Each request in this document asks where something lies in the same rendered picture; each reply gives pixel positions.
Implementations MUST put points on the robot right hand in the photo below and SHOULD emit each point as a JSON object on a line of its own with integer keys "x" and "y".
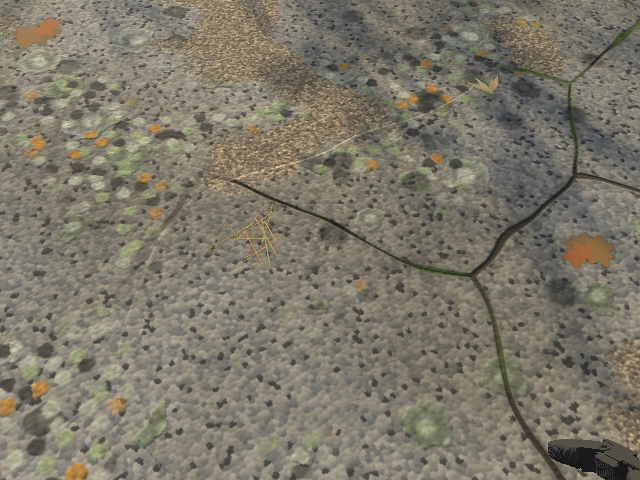
{"x": 610, "y": 460}

